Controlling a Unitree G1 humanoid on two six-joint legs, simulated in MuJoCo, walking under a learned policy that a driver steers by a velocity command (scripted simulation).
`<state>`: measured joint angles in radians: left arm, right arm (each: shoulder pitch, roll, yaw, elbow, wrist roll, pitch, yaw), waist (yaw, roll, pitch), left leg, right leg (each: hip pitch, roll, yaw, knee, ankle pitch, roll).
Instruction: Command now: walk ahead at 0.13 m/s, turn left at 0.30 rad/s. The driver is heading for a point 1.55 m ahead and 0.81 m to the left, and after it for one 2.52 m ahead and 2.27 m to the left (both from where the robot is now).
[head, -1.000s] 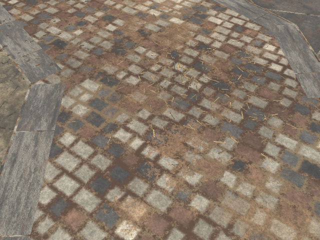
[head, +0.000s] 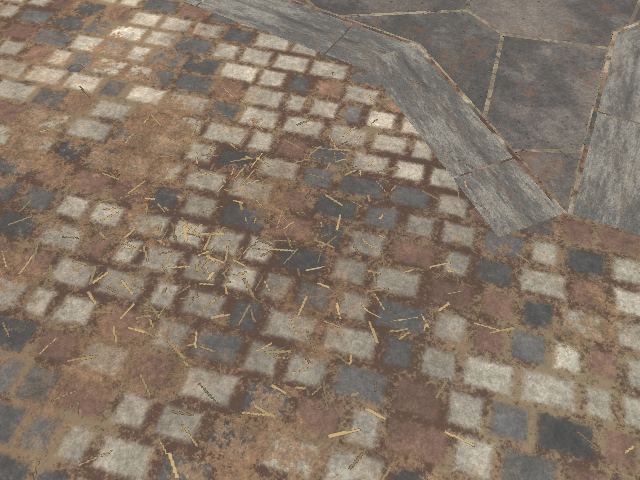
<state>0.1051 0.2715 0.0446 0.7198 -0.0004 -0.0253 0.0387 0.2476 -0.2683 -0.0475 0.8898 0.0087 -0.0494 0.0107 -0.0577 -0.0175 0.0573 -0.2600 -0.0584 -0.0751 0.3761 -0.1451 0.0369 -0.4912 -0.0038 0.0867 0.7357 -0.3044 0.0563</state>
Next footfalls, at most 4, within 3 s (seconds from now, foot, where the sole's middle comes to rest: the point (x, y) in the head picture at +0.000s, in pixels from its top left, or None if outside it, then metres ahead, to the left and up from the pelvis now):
0.12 right None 0.13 -0.13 -0.78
0.54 left None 0.06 0.13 -0.78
1.06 right None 0.17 -0.06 -0.78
1.40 left None -0.02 0.12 -0.78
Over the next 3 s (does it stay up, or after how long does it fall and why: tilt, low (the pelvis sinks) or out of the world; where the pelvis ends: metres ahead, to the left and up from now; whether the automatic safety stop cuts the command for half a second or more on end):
stays up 0.53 0.36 -0.02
